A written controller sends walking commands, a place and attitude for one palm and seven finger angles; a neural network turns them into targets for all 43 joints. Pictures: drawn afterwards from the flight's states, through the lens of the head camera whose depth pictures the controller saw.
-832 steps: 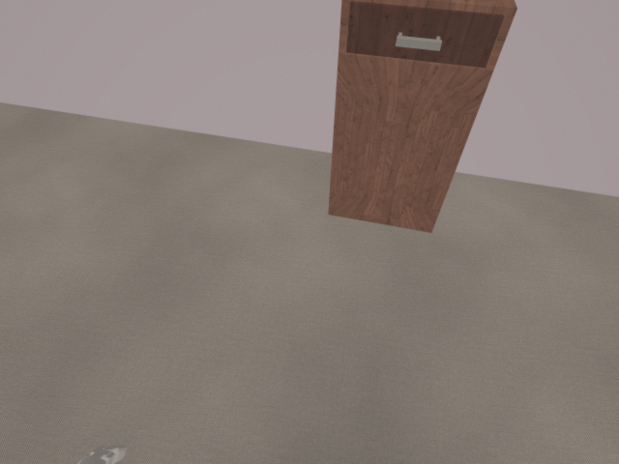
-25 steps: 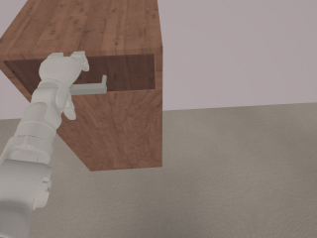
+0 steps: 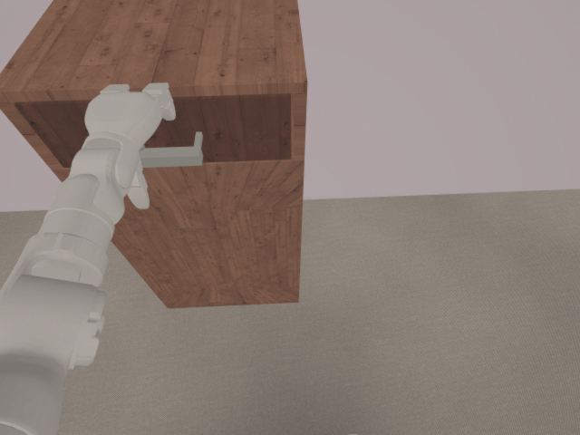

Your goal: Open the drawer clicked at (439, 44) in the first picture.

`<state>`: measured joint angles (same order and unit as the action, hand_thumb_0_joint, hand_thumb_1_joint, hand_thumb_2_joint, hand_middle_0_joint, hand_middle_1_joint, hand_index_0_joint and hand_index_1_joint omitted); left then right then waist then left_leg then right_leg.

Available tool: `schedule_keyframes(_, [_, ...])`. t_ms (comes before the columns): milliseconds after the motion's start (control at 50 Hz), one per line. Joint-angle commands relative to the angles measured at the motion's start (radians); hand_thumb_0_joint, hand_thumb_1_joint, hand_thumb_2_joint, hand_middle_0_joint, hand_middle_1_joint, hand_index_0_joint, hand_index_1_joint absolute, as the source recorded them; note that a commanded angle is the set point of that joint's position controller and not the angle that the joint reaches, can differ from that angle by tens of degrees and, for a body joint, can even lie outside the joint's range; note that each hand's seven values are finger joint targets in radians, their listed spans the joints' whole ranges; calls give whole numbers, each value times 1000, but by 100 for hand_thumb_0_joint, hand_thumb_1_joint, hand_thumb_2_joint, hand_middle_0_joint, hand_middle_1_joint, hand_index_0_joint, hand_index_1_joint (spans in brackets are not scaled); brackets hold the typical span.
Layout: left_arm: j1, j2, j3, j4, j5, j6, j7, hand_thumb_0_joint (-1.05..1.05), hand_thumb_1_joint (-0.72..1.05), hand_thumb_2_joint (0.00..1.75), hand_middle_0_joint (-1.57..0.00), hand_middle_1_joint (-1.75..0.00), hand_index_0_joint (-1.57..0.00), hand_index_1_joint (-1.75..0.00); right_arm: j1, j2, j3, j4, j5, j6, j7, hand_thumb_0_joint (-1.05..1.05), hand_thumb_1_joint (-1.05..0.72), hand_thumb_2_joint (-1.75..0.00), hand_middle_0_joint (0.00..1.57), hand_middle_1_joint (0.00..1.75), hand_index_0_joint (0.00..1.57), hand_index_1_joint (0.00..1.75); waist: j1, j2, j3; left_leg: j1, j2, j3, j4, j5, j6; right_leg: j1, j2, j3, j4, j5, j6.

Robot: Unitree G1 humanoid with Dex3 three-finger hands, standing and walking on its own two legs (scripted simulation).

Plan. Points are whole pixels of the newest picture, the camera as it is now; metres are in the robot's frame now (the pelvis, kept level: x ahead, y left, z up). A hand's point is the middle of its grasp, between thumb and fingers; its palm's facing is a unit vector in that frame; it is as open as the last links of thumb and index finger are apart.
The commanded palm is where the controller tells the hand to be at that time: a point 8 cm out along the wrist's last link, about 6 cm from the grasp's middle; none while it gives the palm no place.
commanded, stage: lower the fingers behind the handle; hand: left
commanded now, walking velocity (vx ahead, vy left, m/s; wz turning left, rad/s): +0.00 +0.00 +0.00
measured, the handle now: (164, 148) +0.55 +0.20 +0.05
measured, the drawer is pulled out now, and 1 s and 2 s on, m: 0.00 0.00 0.00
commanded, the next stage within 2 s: close the thumb around the handle in 1.70 s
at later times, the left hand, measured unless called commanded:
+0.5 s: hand (147, 161) +0.50 +0.21 +0.08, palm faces -0.02 -0.01 -1.00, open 13.9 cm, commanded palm +0.48 +0.21 +0.14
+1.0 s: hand (158, 175) +0.49 +0.20 +0.05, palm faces -0.04 +0.00 -1.00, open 13.9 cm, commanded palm +0.48 +0.20 +0.10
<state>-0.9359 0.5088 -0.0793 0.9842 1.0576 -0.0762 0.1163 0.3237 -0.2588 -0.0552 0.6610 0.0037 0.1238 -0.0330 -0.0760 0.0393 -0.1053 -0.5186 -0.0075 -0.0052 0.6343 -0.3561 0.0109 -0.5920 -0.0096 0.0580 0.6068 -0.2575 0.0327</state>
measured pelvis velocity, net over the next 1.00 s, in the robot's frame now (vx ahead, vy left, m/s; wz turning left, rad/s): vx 0.00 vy -0.01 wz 0.00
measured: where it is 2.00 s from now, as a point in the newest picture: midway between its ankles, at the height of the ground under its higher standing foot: outside the picture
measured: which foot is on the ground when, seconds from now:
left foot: down 0.00-1.00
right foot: down 0.00-1.00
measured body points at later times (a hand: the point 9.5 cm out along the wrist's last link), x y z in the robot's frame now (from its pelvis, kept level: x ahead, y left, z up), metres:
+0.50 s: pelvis +0.01 +0.00 +0.00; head +0.09 -0.01 +0.44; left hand +0.49 +0.21 +0.13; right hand +0.04 -0.28 -0.13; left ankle -0.04 +0.11 -0.72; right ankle +0.02 -0.14 -0.72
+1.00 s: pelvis +0.00 -0.01 -0.01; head +0.09 -0.02 +0.43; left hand +0.49 +0.20 +0.10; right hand +0.03 -0.28 -0.14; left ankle -0.04 +0.11 -0.72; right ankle +0.02 -0.14 -0.72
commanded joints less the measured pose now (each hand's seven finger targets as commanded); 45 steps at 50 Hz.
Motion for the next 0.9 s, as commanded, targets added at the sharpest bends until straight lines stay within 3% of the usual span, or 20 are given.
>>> schedule_keyframes(0, [-465, 252, 85, -180, -2, 21, 64, 0, -50, 30, -30, -120, -30, -120, 89, -155, -51, -67, -1, -12, -4, 0, -90, -90, 20, 30, 20, 30, -12, -14, -380, 161, -5, 37, -40, 454, 17, 228, 45, -79, -14, 305, -67])
schedule_keyframes(40, [-468, 314, 131, -180, 0, 26, 72, 0, -50, 30, -30, -120, -30, -120, 87, -162, -49, -71, -2, -10, -8, 0, -90, -90, 20, 30, 20, 30, 1, -31, -397, 129, -10, 43, -45, 439, 19, 275, 41, -74, -13, 314, -68])
schedule_keyframes(100, [-451, 302, 125, -209, 7, 30, 73, 0, -50, 30, -30, -120, -30, -120, 94, -154, -55, -74, -2, -9, -6, 0, -90, -90, 20, 30, 20, 30, 8, -7, -452, 164, -7, 42, -36, 505, 20, 290, 43, -73, -4, 359, -66])
schedule_keyframes(160, [-439, 227, 63, -200, -6, 28, 56, 0, -50, 30, -30, -120, -30, -120, 100, -157, -57, -65, 0, -7, -4, 0, -90, -90, 20, 30, 20, 30, -19, -28, -409, 169, -3, 41, -33, 495, 21, 255, 45, -76, -15, 348, -61])
schedule_keyframes(220, [-434, 213, 54, -223, -10, 15, 49, 0, -50, 30, -30, -120, -30, -120, 102, -155, -60, -63, -2, -6, -6, 0, -90, -90, 20, 30, 20, 30, -20, -14, -402, 176, -5, 40, -32, 480, 23, 240, 45, -76, -17, 336, -64])
schedule_keyframes(260, [-442, 266, 95, -226, -6, -4, 55, 0, -50, 30, -30, -120, -30, -120, 107, -159, -61, -55, -4, -6, -10, 0, -90, -90, 20, 30, 20, 30, -19, -7, -411, 167, -6, 40, -27, 479, 24, 248, 44, -70, -12, 348, -65])
schedule_keyframes(300, [-416, 252, 93, -221, -2, -12, 67, 0, -50, 30, -30, -120, -30, -120, 109, -152, -60, -56, -6, -8, -9, 0, -90, -90, 20, 30, 20, 30, -10, -3, -419, 157, -10, 41, -20, 490, 23, 252, 45, -71, -3, 355, -66])
schedule_keyframes(360, [-428, 264, 107, -219, 5, -18, 93, 0, -50, 30, -30, -120, -30, -120, 112, -154, -63, -49, -10, -10, -5, 0, -90, -90, 20, 30, 20, 30, -13, 12, -427, 156, -8, 38, -11, 499, 19, 234, 45, -73, 6, 349, -66])
schedule_keyframes(440, [-441, 238, 93, -220, 8, -4, 123, 0, -50, 30, -30, -120, -30, -120, 115, -153, -67, -45, -13, -13, 2, 0, -90, -90, 20, 30, 20, 30, -19, 24, -448, 160, -7, 38, 4, 536, 16, 229, 46, -76, 17, 368, -68])
schedule_keyframes(460, [-423, 266, 119, -219, 13, 0, 130, 0, -50, 30, -30, -120, -30, -120, 118, -153, -69, -42, -14, -13, 3, 0, -90, -90, 20, 30, 20, 30, -9, 22, -472, 163, -6, 37, 8, 548, 17, 240, 47, -73, 23, 382, -66])
schedule_keyframes(500, [-406, 216, 82, -193, 12, 17, 130, 0, -50, 30, -30, -120, -30, -120, 115, -150, -67, -44, -13, -11, 5, 0, -90, -90, 20, 30, 20, 30, -20, 1, -452, 154, -5, 40, 10, 542, 17, 227, 48, -79, 23, 380, -62])
schedule_keyframes(520, [-412, 239, 98, -193, 16, 21, 133, 0, -50, 30, -30, -120, -30, -120, 114, -155, -69, -42, -11, -10, 4, 0, -90, -90, 20, 30, 20, 30, -22, 6, -440, 152, -3, 38, 9, 532, 16, 219, 48, -77, 22, 373, -64])
schedule_keyframes(560, [-416, 204, 65, -168, 14, 30, 130, 0, -50, 30, -30, -120, -30, -120, 111, -156, -66, -39, -11, -9, 2, 0, -90, -90, 20, 30, 20, 30, -35, -9, -416, 140, -5, 40, 8, 501, 18, 203, 47, -78, 17, 358, -62])
schedule_keyframes(620, [-416, 234, 93, -194, 22, 20, 133, 0, -50, 30, -30, -120, -30, -120, 116, -153, -67, -41, -12, -14, 0, 0, -90, -90, 20, 30, 20, 30, -19, 13, -456, 149, -6, 35, 13, 513, 18, 215, 47, -76, 28, 359, -65])
schedule_keyframes(660, [-399, 227, 93, -191, 21, 11, 134, 0, -50, 30, -30, -120, -30, -120, 116, -151, -69, -42, -15, -14, -1, 0, -90, -90, 20, 30, 20, 30, -19, 13, -461, 153, -4, 35, 20, 543, 17, 215, 46, -75, 33, 373, -64])
schedule_keyframes(680, [-382, 191, 70, -181, 20, 12, 136, 0, -50, 30, -30, -120, -30, -120, 114, -148, -68, -43, -15, -14, 1, 0, -90, -90, 20, 30, 20, 30, -23, 10, -448, 150, -4, 35, 22, 536, 17, 200, 48, -79, 34, 365, -64])
schedule_keyframes(720, [-371, 212, 87, -133, 22, 20, 146, 0, -50, 30, -30, -120, -30, -120, 112, -152, -64, -39, -13, -14, -1, 0, -90, -90, 20, 30, 20, 30, -27, -24, -390, 101, -7, 40, 12, 445, 17, 192, 47, -80, 26, 325, -64])
schedule_keyframes(760, [-393, 251, 105, -115, 28, 23, 158, 0, -50, 30, -30, -120, -30, -120, 109, -158, -59, -39, -10, -18, -6, 0, -90, -90, 20, 30, 20, 30, -29, -39, -381, 64, -12, 44, 6, 386, 21, 198, 43, -72, 23, 303, -63])
schedule_keyframes(800, [-427, 224, 79, -124, 39, 22, 170, 0, -50, 30, -30, -120, -30, -120, 112, -153, -59, -38, -11, -25, -7, 0, -90, -90, 20, 30, 20, 30, -38, -4, -393, 68, -13, 44, 10, 374, 20, 178, 42, -71, 28, 289, -65])
schedule_keyframes(880, [-443, 241, 100, -143, 39, 7, 186, 0, -50, 30, -30, -120, -30, -120, 128, -153, -66, -30, -18, -35, -5, 0, -90, -90, 20, 30, 20, 30, -38, 12, -467, 96, -11, 39, 34, 421, 19, 181, 45, -69, 47, 317, -64])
